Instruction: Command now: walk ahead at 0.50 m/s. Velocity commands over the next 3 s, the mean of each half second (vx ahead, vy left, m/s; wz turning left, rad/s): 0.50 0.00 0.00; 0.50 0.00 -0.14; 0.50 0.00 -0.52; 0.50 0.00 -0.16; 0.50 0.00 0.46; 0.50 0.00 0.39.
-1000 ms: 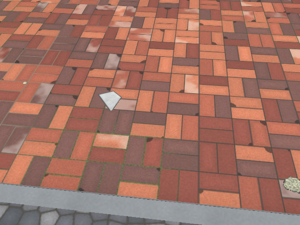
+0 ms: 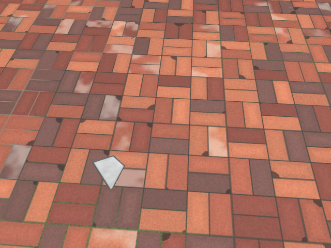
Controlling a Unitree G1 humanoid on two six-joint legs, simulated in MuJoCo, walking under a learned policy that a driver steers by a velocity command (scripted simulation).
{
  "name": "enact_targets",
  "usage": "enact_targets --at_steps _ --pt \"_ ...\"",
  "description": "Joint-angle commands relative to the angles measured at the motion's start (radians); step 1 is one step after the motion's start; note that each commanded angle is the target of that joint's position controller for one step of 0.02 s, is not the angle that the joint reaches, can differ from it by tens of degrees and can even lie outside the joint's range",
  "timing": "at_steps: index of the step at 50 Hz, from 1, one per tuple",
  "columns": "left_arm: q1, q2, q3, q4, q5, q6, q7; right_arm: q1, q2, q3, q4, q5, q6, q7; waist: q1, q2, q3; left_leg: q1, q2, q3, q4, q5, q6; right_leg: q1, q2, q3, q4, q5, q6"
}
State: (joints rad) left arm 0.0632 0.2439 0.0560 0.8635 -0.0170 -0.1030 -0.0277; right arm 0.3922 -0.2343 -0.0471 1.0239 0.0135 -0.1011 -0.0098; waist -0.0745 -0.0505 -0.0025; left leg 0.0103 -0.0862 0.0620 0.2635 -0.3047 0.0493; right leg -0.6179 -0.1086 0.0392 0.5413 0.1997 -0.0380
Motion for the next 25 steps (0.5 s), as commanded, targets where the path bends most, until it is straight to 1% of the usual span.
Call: enact_targets --at_steps 1,2,4,5,6,7,8,9,10,11,12,13,14,15,16,17,18,19,20,21,22,23,24,25 --pt "-0.140 0.058 0.002 -0.095 -0.005 -0.016 -0.029 0.072 -0.148 -0.034 -0.014 0.007 0.012 -0.016 -0.019 0.077 0.111 0.034 0.326 -0.156 0.035 0.223 0.139 -0.098 -0.011 0.026 -0.094 0.016 -0.011" --pt "-0.141 0.063 0.001 -0.099 -0.008 -0.015 -0.034 0.076 -0.155 -0.038 -0.015 0.006 0.017 -0.018 -0.018 0.080 0.110 0.039 0.332 -0.163 0.066 0.239 0.134 -0.074 -0.004 0.022 -0.104 -0.013 -0.014" --pt "-0.125 0.079 0.004 -0.099 -0.014 -0.011 -0.035 0.082 -0.174 -0.047 -0.019 0.003 0.029 -0.013 -0.008 0.074 0.101 0.043 0.337 -0.178 0.137 0.339 0.122 0.006 0.021 -0.005 -0.118 -0.132 -0.023" --pt "-0.071 0.104 0.015 -0.087 -0.016 -0.013 -0.031 0.072 -0.186 -0.051 -0.022 0.002 0.033 -0.009 0.023 0.072 0.072 0.047 0.327 -0.173 0.224 0.459 0.113 0.088 0.042 -0.023 -0.121 -0.185 -0.038" --pt "0.048 0.135 0.033 -0.052 -0.013 -0.017 -0.027 0.048 -0.189 -0.050 -0.029 0.001 0.036 -0.001 0.088 0.063 0.001 0.035 0.289 -0.144 0.376 0.584 0.093 0.242 0.073 -0.060 -0.148 -0.173 -0.062" --pt "0.228 0.177 0.052 0.001 -0.002 -0.019 -0.019 0.031 -0.162 -0.039 -0.040 -0.003 0.034 0.004 0.167 0.062 -0.111 -0.118 0.233 -0.105 0.604 0.555 0.062 0.532 0.054 -0.063 -0.076 -0.120 -0.089" --pt "0.384 0.250 0.061 0.036 0.019 -0.016 -0.011 0.092 -0.060 -0.010 -0.050 -0.028 0.020 0.011 0.176 -0.146 -0.279 -0.418 0.141 -0.047 1.010 0.044 0.014 0.878 -0.162 0.161 0.074 0.069 -0.163" --pt "0.440 0.264 0.059 0.048 0.017 -0.008 -0.019 0.236 0.001 0.013 -0.024 0.009 -0.014 0.019 0.151 -0.281 -0.430 -0.704 0.000 -0.158 1.289 -0.391 -0.025 1.120 -0.334 0.577 -0.012 0.009 -0.337" --pt "0.475 0.226 0.056 0.074 -0.005 0.005 -0.022 0.121 -0.082 -0.003 -0.061 0.054 -0.037 0.015 0.198 -0.169 -0.387 -0.847 0.056 -0.205 1.316 -0.317 -0.019 1.091 -0.333 0.656 -0.164 -0.272 -0.332" --pt "0.385 0.166 0.038 0.057 -0.006 0.006 -0.015 -0.048 -0.135 -0.011 -0.111 0.060 -0.041 0.005 0.198 -0.079 -0.207 -0.906 0.116 -0.147 1.309 -0.240 -0.011 0.942 -0.279 0.521 -0.202 -0.294 -0.269" --pt "0.265 0.141 0.024 0.025 0.008 0.005 -0.012 -0.112 -0.137 -0.013 -0.136 0.041 -0.033 -0.005 0.154 0.018 -0.114 -0.876 0.160 -0.116 1.255 -0.136 -0.015 0.759 -0.243 0.415 -0.230 -0.205 -0.236" --pt "0.194 0.120 0.013 0.007 0.024 -0.002 -0.014 -0.110 -0.133 -0.020 -0.139 0.016 -0.019 -0.013 0.106 0.020 -0.076 -0.803 0.194 -0.123 1.192 -0.067 -0.020 0.613 -0.221 0.351 -0.244 -0.096 -0.233" --pt "0.169 0.097 0.008 0.012 0.030 -0.005 -0.016 -0.075 -0.104 -0.021 -0.134 0.004 0.000 -0.011 0.066 0.009 -0.060 -0.730 0.222 -0.134 1.128 -0.033 -0.019 0.523 -0.178 0.282 -0.263 -0.055 -0.216" --pt "0.170 0.086 0.005 0.024 0.029 -0.007 -0.016 -0.059 -0.074 -0.018 -0.134 0.002 0.013 -0.010 0.048 -0.014 -0.043 -0.707 0.233 -0.129 1.085 -0.034 -0.017 0.475 -0.153 0.233 -0.283 -0.030 -0.204" --pt "0.188 0.099 0.007 0.033 0.029 -0.012 -0.015 -0.053 -0.057 -0.015 -0.135 0.001 0.019 -0.008 0.042 -0.007 -0.036 -0.702 0.239 -0.120 1.051 -0.007 -0.017 0.447 -0.144 0.200 -0.302 0.025 -0.206" --pt "0.212 0.102 0.007 0.050 0.026 -0.016 -0.008 -0.081 -0.053 -0.016 -0.152 -0.001 0.018 -0.006 0.042 -0.012 -0.022 -0.736 0.246 -0.126 1.012 0.045 -0.020 0.452 -0.143 0.176 -0.309 0.082 -0.201" --pt "0.234 0.106 0.007 0.058 0.027 -0.017 0.000 -0.110 -0.070 -0.021 -0.166 -0.001 0.016 -0.003 0.045 -0.008 -0.009 -0.756 0.248 -0.122 0.920 0.126 -0.023 0.456 -0.120 0.133 -0.323 0.101 -0.190" --pt "0.244 0.111 0.009 0.065 0.025 -0.014 0.013 -0.163 -0.071 -0.022 -0.186 -0.006 0.014 -0.003 0.052 -0.007 0.018 -0.749 0.239 -0.106 0.777 0.218 -0.034 0.433 -0.085 0.082 -0.342 0.101 -0.173" --pt "0.251 0.111 0.007 0.067 0.022 -0.008 0.023 -0.222 -0.054 -0.017 -0.204 -0.012 0.010 -0.002 0.067 -0.006 0.031 -0.713 0.222 -0.085 0.640 0.304 -0.037 0.418 -0.054 0.043 -0.352 0.097 -0.157" --pt "0.268 0.115 0.007 0.072 0.018 -0.006 0.031 -0.278 -0.034 -0.010 -0.220 -0.014 0.006 0.001 0.083 -0.009 0.037 -0.663 0.198 -0.065 0.529 0.373 -0.037 0.403 -0.037 0.019 -0.364 0.096 -0.142" --pt "0.289 0.124 0.009 0.078 0.015 -0.004 0.036 -0.322 -0.018 -0.004 -0.231 -0.009 0.005 0.007 0.097 -0.012 0.041 -0.630 0.176 -0.047 0.443 0.423 -0.038 0.412 -0.032 0.006 -0.375 0.078 -0.132" --pt "0.318 0.134 0.013 0.088 0.011 -0.004 0.039 -0.355 -0.018 -0.002 -0.240 -0.002 0.005 0.012 0.111 -0.013 0.044 -0.610 0.162 -0.038 0.389 0.456 -0.038 0.432 -0.039 0.008 -0.388 0.043 -0.129" --pt "0.342 0.138 0.015 0.097 0.005 -0.003 0.040 -0.388 -0.022 -0.002 -0.248 0.004 0.005 0.017 0.122 -0.009 0.054 -0.610 0.154 -0.041 0.345 0.471 -0.036 0.467 -0.051 0.017 -0.395 0.003 -0.132" --pt "0.363 0.136 0.016 0.108 0.001 0.000 0.040 -0.418 -0.026 -0.001 -0.258 0.006 0.006 0.021 0.132 -0.007 0.066 -0.628 0.150 -0.047 0.313 0.471 -0.030 0.513 -0.069 0.026 -0.395 -0.023 -0.136"
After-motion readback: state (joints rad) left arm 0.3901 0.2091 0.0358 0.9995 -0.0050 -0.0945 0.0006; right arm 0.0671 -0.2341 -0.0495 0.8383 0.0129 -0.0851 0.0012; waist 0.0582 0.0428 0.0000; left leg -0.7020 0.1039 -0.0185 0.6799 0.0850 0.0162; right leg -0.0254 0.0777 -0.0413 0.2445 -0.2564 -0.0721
